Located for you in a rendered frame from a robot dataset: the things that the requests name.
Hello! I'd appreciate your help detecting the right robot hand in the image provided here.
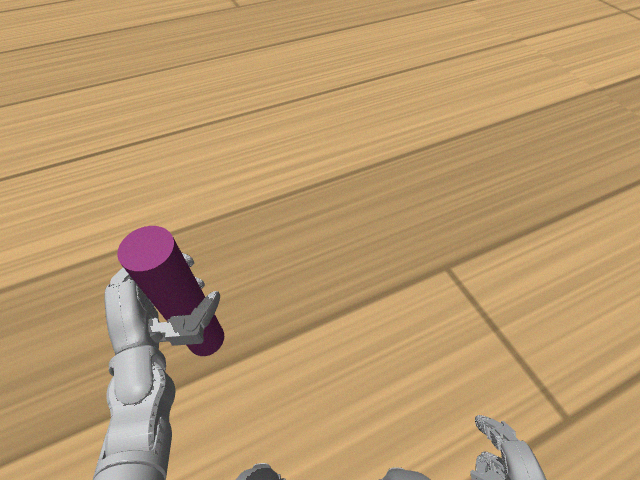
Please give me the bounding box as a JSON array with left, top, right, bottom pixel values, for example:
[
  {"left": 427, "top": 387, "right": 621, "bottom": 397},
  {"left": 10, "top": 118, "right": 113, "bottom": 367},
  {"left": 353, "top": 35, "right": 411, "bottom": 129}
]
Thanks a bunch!
[{"left": 470, "top": 415, "right": 546, "bottom": 480}]

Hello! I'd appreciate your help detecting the left robot hand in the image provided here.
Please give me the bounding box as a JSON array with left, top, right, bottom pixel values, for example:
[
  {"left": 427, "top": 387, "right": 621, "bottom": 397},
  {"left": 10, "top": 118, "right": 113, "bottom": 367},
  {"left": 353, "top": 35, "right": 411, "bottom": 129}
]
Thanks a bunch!
[{"left": 104, "top": 252, "right": 220, "bottom": 355}]

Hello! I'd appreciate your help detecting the can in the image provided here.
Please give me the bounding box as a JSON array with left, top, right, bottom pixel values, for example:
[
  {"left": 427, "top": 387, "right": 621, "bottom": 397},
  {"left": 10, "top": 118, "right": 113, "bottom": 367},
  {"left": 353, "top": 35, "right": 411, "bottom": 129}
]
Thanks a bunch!
[{"left": 117, "top": 226, "right": 224, "bottom": 356}]

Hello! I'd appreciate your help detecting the left robot arm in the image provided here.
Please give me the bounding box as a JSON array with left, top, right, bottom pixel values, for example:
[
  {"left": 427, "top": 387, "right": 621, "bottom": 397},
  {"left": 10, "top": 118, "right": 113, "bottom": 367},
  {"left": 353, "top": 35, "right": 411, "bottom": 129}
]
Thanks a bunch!
[{"left": 93, "top": 345, "right": 175, "bottom": 480}]

